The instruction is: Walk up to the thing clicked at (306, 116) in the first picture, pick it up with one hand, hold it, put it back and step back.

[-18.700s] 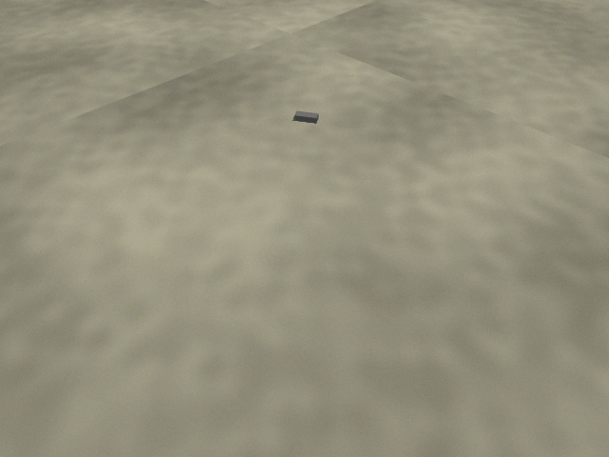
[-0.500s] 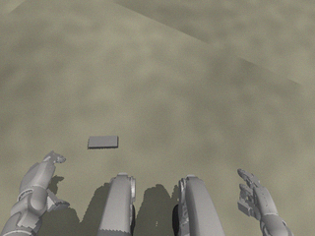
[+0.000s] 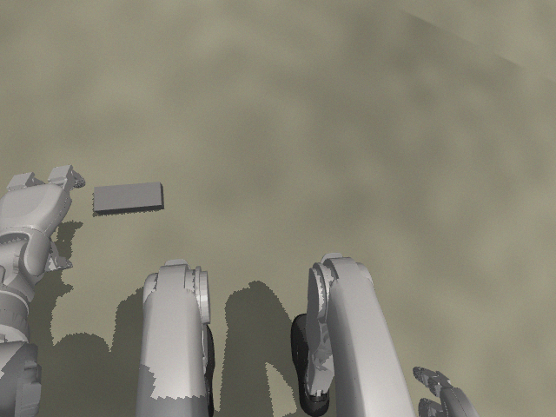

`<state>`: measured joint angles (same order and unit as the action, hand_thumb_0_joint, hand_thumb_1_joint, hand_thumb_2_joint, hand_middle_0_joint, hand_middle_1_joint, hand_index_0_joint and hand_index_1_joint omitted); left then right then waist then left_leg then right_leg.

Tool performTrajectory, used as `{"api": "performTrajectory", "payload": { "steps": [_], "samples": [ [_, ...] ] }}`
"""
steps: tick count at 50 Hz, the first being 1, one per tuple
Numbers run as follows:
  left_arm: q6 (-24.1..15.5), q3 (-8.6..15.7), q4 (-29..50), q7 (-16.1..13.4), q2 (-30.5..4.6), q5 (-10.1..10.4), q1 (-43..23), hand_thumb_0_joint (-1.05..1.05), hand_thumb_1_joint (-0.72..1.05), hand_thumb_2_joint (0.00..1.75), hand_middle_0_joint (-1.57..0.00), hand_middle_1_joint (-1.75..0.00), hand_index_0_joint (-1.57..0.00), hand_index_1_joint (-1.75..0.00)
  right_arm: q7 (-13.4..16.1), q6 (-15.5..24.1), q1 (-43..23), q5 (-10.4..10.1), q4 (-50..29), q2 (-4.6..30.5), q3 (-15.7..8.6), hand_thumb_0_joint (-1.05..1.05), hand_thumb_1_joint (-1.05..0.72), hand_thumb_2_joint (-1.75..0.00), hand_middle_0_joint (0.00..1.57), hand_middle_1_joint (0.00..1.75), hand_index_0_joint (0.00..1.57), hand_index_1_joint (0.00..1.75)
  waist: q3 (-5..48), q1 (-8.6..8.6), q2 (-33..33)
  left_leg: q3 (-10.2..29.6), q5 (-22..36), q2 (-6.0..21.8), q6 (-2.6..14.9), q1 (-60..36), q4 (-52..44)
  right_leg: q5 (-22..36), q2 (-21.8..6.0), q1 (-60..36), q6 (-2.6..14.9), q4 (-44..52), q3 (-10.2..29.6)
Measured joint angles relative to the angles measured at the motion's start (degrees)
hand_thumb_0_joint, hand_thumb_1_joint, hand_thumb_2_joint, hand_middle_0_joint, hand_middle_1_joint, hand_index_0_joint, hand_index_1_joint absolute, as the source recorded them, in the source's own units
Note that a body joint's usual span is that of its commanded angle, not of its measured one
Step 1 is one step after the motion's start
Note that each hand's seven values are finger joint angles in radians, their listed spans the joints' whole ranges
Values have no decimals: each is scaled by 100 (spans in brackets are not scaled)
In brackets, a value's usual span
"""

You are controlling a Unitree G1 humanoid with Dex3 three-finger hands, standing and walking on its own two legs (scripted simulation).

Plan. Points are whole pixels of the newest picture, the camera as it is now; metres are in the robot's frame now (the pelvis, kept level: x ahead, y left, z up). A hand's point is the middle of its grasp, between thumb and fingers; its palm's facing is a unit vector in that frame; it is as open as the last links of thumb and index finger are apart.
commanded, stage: rise first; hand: left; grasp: from above
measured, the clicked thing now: (130, 198) +0.50 +0.30 -0.37
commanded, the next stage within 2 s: none
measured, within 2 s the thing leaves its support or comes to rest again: neither
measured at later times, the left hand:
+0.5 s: hand (77, 212) +0.42 +0.34 -0.22, palm faces -0.45 -0.08 -0.89, open 14.0 cm
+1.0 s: hand (88, 207) +0.44 +0.33 -0.25, palm faces -0.46 -0.10 -0.88, open 14.1 cm
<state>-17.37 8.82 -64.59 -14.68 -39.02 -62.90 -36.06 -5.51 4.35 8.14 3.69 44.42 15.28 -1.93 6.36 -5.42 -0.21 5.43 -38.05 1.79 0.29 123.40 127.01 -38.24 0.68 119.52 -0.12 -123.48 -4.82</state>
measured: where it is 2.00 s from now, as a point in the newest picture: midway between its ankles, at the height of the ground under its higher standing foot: (255, 386)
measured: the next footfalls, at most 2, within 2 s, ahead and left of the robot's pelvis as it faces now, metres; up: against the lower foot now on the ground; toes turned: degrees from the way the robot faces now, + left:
none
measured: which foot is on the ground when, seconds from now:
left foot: down 0.00-1.00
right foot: down 0.00-1.00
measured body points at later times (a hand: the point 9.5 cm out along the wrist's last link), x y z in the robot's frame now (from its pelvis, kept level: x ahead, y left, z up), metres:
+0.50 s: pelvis +0.01 +0.00 -0.05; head +0.24 +0.08 +0.33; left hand +0.44 +0.34 -0.17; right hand +0.09 -0.27 -0.16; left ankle +0.09 +0.12 -0.36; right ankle +0.10 -0.12 -0.35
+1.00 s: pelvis +0.01 +0.00 -0.07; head +0.25 +0.08 +0.30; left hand +0.46 +0.34 -0.20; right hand +0.07 -0.28 -0.17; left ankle +0.09 +0.12 -0.36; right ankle +0.10 -0.12 -0.35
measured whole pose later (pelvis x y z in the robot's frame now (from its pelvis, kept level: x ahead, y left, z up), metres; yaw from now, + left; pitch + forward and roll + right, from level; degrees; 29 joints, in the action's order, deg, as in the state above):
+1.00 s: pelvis +0.01 +0.00 -0.07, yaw -3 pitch +33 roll -9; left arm -18.6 10.6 -81.8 -23.5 -48.4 -73.5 -49.4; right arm -8.5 2.3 6.0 9.8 43.5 15.9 4.3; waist 1.2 -11.5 -3.1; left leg 8.4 -40.3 1.8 0.5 133.9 140.5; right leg -39.6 1.5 129.0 -0.7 -134.9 -7.0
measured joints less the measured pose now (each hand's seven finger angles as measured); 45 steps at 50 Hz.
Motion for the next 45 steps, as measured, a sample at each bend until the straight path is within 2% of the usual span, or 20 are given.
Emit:
{"api": "performTrajectory", "payload": {
  "steps": [10,15,24,33,45],
  "samples": [
    [-198,-13,-778,-435,-346,-798,-582,0,-51,103,-10,-96,-8,-97,-117,-223,-32,208,30,-10,146,0,-90,-90,20,30,21,30,-51,-246,-103,45,-47,-26,61,415,468,-57,-8,339,-61,-405,-30],
    [-282,26,-1094,-654,-489,-1065,-825,0,-50,102,-11,-95,-9,-96,-161,-247,-138,328,38,-42,222,0,-90,-90,20,30,21,30,-102,-313,-162,79,-69,-26,70,604,687,-73,1,511,-74,-601,-55],
    [-113,47,-1485,-908,-579,-1160,-1145,0,-50,100,-11,-97,-10,-97,-218,-163,-272,460,-17,-63,324,0,-91,-90,20,30,21,30,-237,-403,-202,119,-116,-16,62,821,952,-100,22,730,-77,-847,-82],
    [15,116,-1515,-837,-681,-1057,-1247,0,-51,100,-10,-99,-10,-99,-252,-145,-283,505,-69,-28,415,0,-91,-90,20,30,21,30,-377,-482,-216,183,-182,3,35,915,1093,-126,52,837,-60,-960,-133],
    [-101,177,-1649,-826,-889,-1030,-1310,0,-52,101,-9,-100,-9,-100,-294,-210,-229,585,-87,59,560,0,-91,-90,20,30,20,30,-511,-574,-255,271,-229,2,21,1000,1291,-146,71,898,-60,-1105,-204]
  ]
}}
